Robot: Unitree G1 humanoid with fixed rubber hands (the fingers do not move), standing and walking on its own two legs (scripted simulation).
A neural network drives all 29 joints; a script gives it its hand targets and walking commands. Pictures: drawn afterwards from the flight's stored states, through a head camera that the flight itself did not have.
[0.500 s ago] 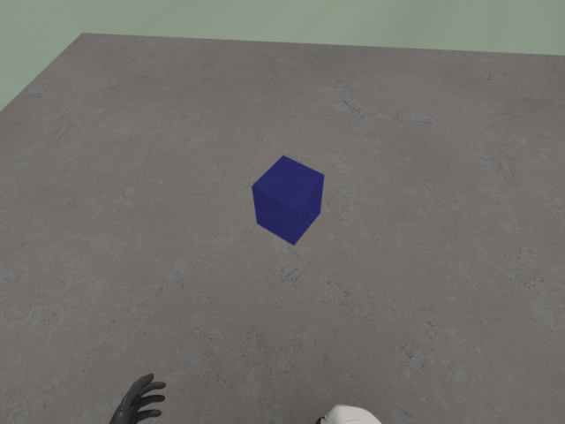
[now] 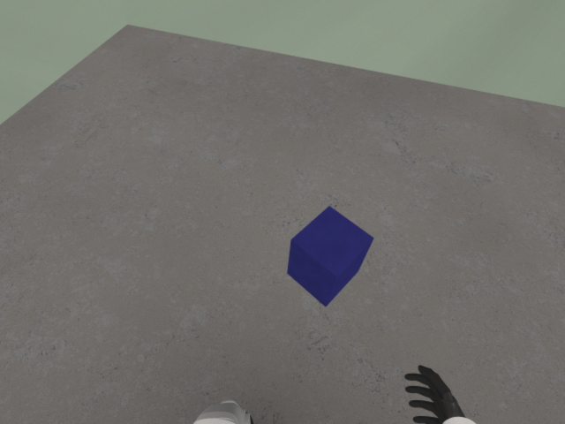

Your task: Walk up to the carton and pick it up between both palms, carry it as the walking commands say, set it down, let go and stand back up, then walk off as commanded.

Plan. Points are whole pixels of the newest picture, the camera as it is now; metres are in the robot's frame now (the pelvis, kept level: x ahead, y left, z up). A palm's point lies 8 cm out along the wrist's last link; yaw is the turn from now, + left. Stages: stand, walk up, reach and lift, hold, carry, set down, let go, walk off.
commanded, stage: walk up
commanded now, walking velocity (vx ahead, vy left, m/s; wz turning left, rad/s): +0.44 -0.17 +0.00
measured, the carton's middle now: (327, 256) +0.73 -0.13 -0.63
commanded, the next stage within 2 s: none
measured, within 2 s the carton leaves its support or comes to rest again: neither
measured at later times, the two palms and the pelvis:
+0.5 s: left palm (193, 329) +0.26 +0.18 -0.11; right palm out of the picture +0.12 -0.30 -0.14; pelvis +0.17 -0.06 +0.01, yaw +2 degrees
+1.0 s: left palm (170, 360) +0.21 +0.21 -0.14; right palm (432, 318) +0.31 -0.23 -0.11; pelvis +0.24 -0.01 +0.02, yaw +1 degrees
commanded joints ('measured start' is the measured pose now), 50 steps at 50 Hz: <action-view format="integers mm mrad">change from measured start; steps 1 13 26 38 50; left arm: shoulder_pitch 20 -285 -138 -101 -51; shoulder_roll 64 41 169 86 28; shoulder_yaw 22 7 36 6 -1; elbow -35 -129 -72 -8 24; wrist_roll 3 15 18 15 6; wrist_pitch -4 86 6 5 86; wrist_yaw -6 -53 4 21 23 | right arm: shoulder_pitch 306 366 370 162 123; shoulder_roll -211 -123 -65 -14 -80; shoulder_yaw -54 -33 -26 8 2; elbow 55 97 142 97 121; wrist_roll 20 13 2 25 19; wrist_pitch -2 -10 59 89 60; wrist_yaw -24 -41 -28 -37 -62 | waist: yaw -104 -103 -66 -69 -80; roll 78 214 -94 -248 195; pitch -173 -9 -2 -87 -22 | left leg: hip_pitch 455 300 -129 121 221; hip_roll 385 233 74 -60 164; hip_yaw -526 -147 -189 -78 -309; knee -329 -351 502 75 -430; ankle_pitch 257 505 -226 -51 8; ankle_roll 64 29 -77 -105 35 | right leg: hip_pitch -427 -348 34 16 -83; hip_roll -53 -24 -353 -119 27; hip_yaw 108 -29 330 -61 36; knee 333 -81 -745 -605 -335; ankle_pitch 93 328 243 980 136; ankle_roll -22 46 -129 -142 -6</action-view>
